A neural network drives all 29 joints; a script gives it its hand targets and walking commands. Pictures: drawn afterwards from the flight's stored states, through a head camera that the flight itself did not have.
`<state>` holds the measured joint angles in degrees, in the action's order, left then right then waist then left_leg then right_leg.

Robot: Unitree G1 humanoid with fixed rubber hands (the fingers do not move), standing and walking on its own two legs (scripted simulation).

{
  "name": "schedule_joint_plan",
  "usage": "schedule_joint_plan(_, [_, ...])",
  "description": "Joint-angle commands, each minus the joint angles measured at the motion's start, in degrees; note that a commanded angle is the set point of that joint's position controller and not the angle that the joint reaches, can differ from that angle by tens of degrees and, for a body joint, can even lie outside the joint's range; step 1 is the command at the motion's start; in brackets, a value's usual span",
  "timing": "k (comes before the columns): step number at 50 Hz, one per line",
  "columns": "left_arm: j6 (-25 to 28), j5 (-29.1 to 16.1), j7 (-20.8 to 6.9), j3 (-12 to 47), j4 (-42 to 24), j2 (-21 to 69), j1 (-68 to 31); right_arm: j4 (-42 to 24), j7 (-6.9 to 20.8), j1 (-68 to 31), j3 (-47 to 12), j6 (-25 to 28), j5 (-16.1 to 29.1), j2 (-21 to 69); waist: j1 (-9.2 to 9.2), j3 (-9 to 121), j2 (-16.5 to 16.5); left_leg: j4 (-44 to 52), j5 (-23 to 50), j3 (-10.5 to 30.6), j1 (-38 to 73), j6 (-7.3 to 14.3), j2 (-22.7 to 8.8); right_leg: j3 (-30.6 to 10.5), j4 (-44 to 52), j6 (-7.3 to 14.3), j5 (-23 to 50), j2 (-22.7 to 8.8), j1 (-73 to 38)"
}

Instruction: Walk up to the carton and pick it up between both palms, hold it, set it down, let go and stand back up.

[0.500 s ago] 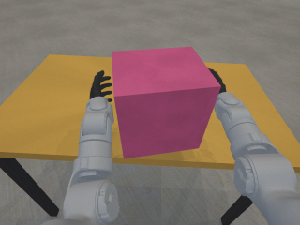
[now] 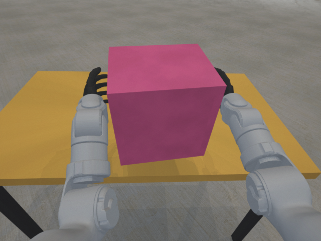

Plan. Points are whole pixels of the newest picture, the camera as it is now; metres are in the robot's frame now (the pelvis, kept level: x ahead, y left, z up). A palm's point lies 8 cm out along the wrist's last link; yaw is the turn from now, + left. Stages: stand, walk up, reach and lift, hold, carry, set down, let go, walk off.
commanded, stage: reach and lift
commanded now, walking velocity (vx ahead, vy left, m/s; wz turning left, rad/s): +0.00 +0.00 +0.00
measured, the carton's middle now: (159, 104) +0.41 +0.01 +0.17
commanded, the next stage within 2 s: hold in 1.74 s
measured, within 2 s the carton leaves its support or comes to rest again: neither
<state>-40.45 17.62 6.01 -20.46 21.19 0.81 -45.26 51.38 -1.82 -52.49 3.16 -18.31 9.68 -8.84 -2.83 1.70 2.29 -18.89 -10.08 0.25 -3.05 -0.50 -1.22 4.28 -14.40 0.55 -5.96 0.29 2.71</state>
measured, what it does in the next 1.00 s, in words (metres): stands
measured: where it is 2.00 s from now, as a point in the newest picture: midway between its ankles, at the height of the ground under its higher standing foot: outside the picture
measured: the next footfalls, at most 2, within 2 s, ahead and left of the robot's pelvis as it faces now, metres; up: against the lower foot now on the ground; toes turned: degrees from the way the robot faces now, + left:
none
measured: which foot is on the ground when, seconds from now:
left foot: down 0.00-1.00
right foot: down 0.00-1.00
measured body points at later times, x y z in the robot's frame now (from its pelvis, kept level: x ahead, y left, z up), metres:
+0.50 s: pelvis +0.00 +0.02 +0.00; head -0.06 +0.05 +0.44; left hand +0.40 +0.18 +0.23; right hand +0.39 -0.15 +0.23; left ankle +0.01 +0.12 -0.75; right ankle +0.03 -0.11 -0.75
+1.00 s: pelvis +0.00 +0.01 +0.00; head -0.06 +0.04 +0.44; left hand +0.41 +0.17 +0.25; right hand +0.39 -0.15 +0.25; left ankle +0.01 +0.12 -0.75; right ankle +0.03 -0.11 -0.75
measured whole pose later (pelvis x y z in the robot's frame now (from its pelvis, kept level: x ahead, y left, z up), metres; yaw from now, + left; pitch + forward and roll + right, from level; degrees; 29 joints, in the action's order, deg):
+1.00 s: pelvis +0.00 +0.01 +0.00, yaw -1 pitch -6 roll -1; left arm -44.5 16.1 0.6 -21.0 24.1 -5.1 -51.6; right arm 40.9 -9.2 -54.8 2.1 -29.8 14.3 -8.3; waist -6.1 3.6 1.8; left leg -20.9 -11.3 -0.6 -4.1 0.4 -0.9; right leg 3.3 -14.2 -0.3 -5.7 0.0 3.0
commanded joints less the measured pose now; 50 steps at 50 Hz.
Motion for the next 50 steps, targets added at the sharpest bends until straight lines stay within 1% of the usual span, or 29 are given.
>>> schedule_joint_plan(1, [2.37, -9.68, -11.11, 21.94, -4.79, 28.54, -36.37, -20.06, 4.56, -45.13, -10.01, 3.3, 4.82, 28.92, -1.2, 23.2, -1.76, 1.63, 11.29, -0.98, 2.92, -0.82, 3.59, -0.64, -0.46, -2.9, 11.05, 2.07, -10.26])
schedule_joint_plan(2, [2.53, -9.9, -11.31, 22.27, -5.69, 28.73, -37.18, -20.78, 4.32, -45.69, -10.04, 3.21, 4.94, 29.22, -1.26, 24.04, -2.31, 1.63, 11.43, -0.95, 2.83, -0.98, 3.6, -0.56, -0.79, -2.95, 11.46, 2.15, -10.39])
schedule_joint_plan(3, [2.5, -10.16, -11.65, 22.56, -5.16, 28.6, -37.26, -21.57, 3.89, -45.56, -10.35, 2.92, 5.06, 29.77, -1.81, 23.88, -2.19, 1.59, 11.1, -0.98, 2.68, -0.91, 3.76, -0.76, -0.79, -3.09, 11.9, 2.05, -11.05])
schedule_joint_plan(4, [2.59, -10.29, -11.75, 22.9, -5.71, 28.92, -37.86, -21.94, 3.7, -46.05, -10.29, 2.78, 5.23, 29.82, -1.81, 24.34, -2.93, 1.55, 11.42, -0.86, 2.76, -1.2, 3.7, -0.62, -0.95, -2.97, 11.82, 2.16, -10.79])
schedule_joint_plan(5, [2.53, -10.41, -12.07, 23.15, -5.29, 28.76, -37.99, -22.24, 3.3, -45.34, -10.35, 2.42, 5.2, 30.4, -2.56, 23.76, -2.93, 1.46, 11.34, -0.84, 2.83, -1.2, 3.81, -0.8, -0.88, -3.1, 12.05, 2.04, -11.15])
schedule_joint_plan(7, [2.55, -10.53, -12.55, 23.27, -5.57, 28.76, -38.56, -23.03, 2.77, -45.45, -10.79, 1.85, 5.61, 30.68, -2.74, 23.92, -3.25, 1.41, 11.73, -0.74, 2.85, -1.46, 3.85, -0.71, -1.03, -3.08, 12.1, 2.25, -11.47])
schedule_joint_plan(10, [2.23, -10.39, -13.5, 22.78, -3.82, 28.19, -38.46, -23.95, 2.0, -45.51, -10.95, 0.85, 5.71, 31.47, -3.02, 22.28, -3.08, 1.97, 9.74, -0.88, 1.27, -1.23, 3.99, -0.96, -0.78, -3.02, 10.61, 2.14, -11.9])
schedule_joint_plan(11, [2.34, -10.54, -13.61, 22.95, -4.56, 28.55, -38.83, -24.65, 1.89, -45.82, -11.26, 0.68, 5.98, 31.77, -2.82, 23.07, -3.43, 2.02, 10.06, -0.84, 1.36, -1.36, 3.92, -0.87, -1.08, -2.93, 10.6, 2.32, -12.02])
schedule_joint_plan(12, [2.34, -10.71, -13.87, 23.02, -4.17, 28.33, -39.21, -25.32, 1.56, -45.78, -11.59, 0.35, 6.1, 32.44, -3.17, 23.01, -3.14, 1.96, 9.83, -0.91, 1.04, -1.2, 4.1, -1.1, -1.02, -3.04, 10.88, 2.25, -12.62])
schedule_joint_plan(13, [2.45, -10.97, -13.95, 23.25, -4.67, 28.58, -39.42, -26.21, 1.36, -46.16, -11.93, 0.17, 6.48, 32.66, -3.09, 23.64, -3.49, 1.83, 10.52, -0.76, 1.06, -1.4, 4.08, -1.02, -1.3, -2.99, 11.32, 2.42, -12.97])
schedule_joint_plan(15, [2.41, -11.3, -14.19, 23.84, -4.94, 28.69, -40.1, -27.25, 0.85, -46.23, -12.66, -0.52, 7.13, 33.29, -3.51, 23.78, -3.91, 1.58, 11.14, -0.68, 1.21, -1.62, 4.12, -1.14, -1.45, -2.91, 11.33, 2.6, -13.27])
schedule_joint_plan(16, [2.38, -11.55, -14.33, 23.85, -4.65, 28.71, -40.38, -28.34, 0.61, -46.88, -13.24, -0.76, 7.52, 33.7, -3.32, 24.04, -3.63, 1.51, 11.07, -0.67, 0.9, -1.54, 4.17, -1.26, -1.4, -2.88, 11.18, 2.69, -13.43])
schedule_joint_plan(17, [2.29, -11.66, -14.41, 24.07, -4.44, 28.8, -40.64, -28.91, 0.43, -47.2, -13.41, -1.08, 7.76, 33.89, -3.4, 23.91, -3.99, 1.52, 10.79, -0.65, 0.55, -1.57, 4.19, -1.36, -1.44, -2.78, 10.81, 2.72, -13.18])
schedule_joint_plan(19, [1.89, -11.31, -14.83, 23.31, -3.16, 28.51, -40.22, -28.73, 0.06, -46.77, -13.45, -2.05, 7.8, 34.08, -3.42, 22.62, -3.53, 2.09, 9.18, -0.71, -0.21, -1.24, 4.12, -1.6, -1.13, -2.58, 9.28, 2.77, -13.11])
schedule_joint_plan(21, [1.85, -11.76, -15.02, 23.9, -4.43, 28.83, -40.76, -29.92, -0.24, -46.84, -14.04, -2.54, 8.47, 34.51, -3.53, 23.35, -4.15, 1.75, 10.86, -0.61, -0.01, -1.58, 4.01, -1.64, -1.54, -2.35, 10.16, 3.1, -13.37])
schedule_joint_plan(23, [1.46, -11.92, -15.21, 24.19, -4.71, 28.84, -40.81, -30.45, -0.57, -46.21, -14.52, -3.45, 9.22, 34.49, -4.03, 23.28, -4.47, 1.4, 12.16, -0.45, 0.57, -1.93, 3.91, -1.8, -1.38, -2.14, 10.1, 3.31, -13.54])
schedule_joint_plan(26, [0.85, -12.15, -15.43, 24.58, -4.87, 29.12, -41.21, -31.59, -0.77, -46.9, -14.7, -4.36, 9.92, 34.01, -4.06, 22.8, -5.13, 1.49, 11.89, -0.35, 0.15, -2.26, 3.75, -1.85, -1.22, -1.66, 8.31, 3.58, -12.45])
schedule_joint_plan(27, [0.71, -12.28, -15.49, 24.6, -4.71, 29.08, -41.26, -31.52, -0.83, -46.5, -14.8, -4.75, 10.09, 34.17, -4.38, 22.63, -4.96, 1.56, 11.55, -0.31, 0.23, -2.2, 3.68, -1.98, -1.14, -1.63, 8.15, 3.59, -12.43])
schedule_joint_plan(29, [0.42, -12.14, -15.53, 24.33, -5.13, 28.95, -41.61, -31.05, -0.78, -46.31, -14.74, -5.32, 10.41, 33.86, -4.36, 22.34, -5.22, 1.61, 11.81, -0.28, 0.09, -2.34, 3.53, -1.96, -1.2, -1.42, 7.7, 3.74, -12.09])
schedule_joint_plan(32, [0.17, -12.41, -15.51, 24.15, -5.14, 28.89, -42.95, -31.54, -0.56, -47.76, -14.56, -5.65, 10.6, 33.69, -4.01, 22.96, -5.21, 1.74, 11.09, -0.3, -0.34, -2.18, 3.41, -2.06, -1.16, -1.18, 6.76, 3.77, -11.3])
schedule_joint_plan(33, [0.08, -12.51, -15.47, 24.16, -4.96, 29.02, -43.08, -31.45, -0.52, -47.81, -14.48, -5.77, 10.59, 33.78, -4.19, 22.9, -5.11, 1.63, 11.54, -0.26, -0.2, -2.2, 3.28, -2.09, -1.23, -1.14, 7.01, 3.85, -11.36])
schedule_joint_plan(37, [-0.39, -12.44, -15.11, 23.42, -3.51, 29.13, -43.72, -30.1, -0.03, -49.27, -13.59, -6.04, 10.52, 32.51, -3.62, 22.93, -5.27, 1.76, 10.97, -0.3, -0.51, -2.27, 2.9, -2.16, -1.02, -0.58, 5.56, 3.98, -10.07])
schedule_joint_plan(39, [-0.47, -12.48, -15.06, 23.06, -3.61, 28.98, -44.19, -29.19, 0.04, -49.23, -13.37, -6.2, 10.6, 32.42, -3.66, 23.32, -5.17, 1.63, 11.4, -0.34, -0.47, -2.27, 2.83, -2.2, -1.13, -0.57, 6.08, 4.02, -10.2])
schedule_joint_plan(40, [-0.48, -12.74, -14.99, 23.02, -4.02, 28.83, -44.57, -29.44, 0.1, -49.86, -13.55, -6.18, 10.85, 32.39, -3.36, 24.35, -4.88, 1.37, 11.91, -0.34, -0.19, -2.23, 2.82, -2.23, -1.08, -0.6, 6.35, 4.07, -10.09])
schedule_joint_plan(42, [-0.6, -12.98, -14.97, 23.08, -3.83, 28.53, -45.12, -29.22, 0.01, -50.22, -13.54, -6.38, 11.18, 32.56, -3.64, 24.67, -4.97, 1.07, 12.14, -0.32, -0.35, -2.12, 2.99, -2.39, -1.08, -0.7, 7.28, 3.95, -10.32])
schedule_joint_plan(46, [-0.81, -12.98, -15.28, 22.07, -3.29, 27.41, -45.25, -29.2, -0.65, -50.33, -13.92, -7.09, 11.81, 33.12, -3.66, 25.12, -3.91, 0.84, 11.53, -0.53, -1.02, -1.52, 3.56, -2.73, -1.09, -1.29, 9.94, 3.57, -11.7])
schedule_joint_plan(50, [-1.04, -13.08, -15.61, 21.78, -3.79, 26.54, -45.71, -29.32, -1.36, -50.15, -14.16, -7.95, 12.89, 33.13, -3.87, 25.51, -4.36, 0.63, 11.51, -0.5, -1.3, -1.57, 3.93, -2.91, -1.45, -1.71, 12.01, 3.33, -12.55])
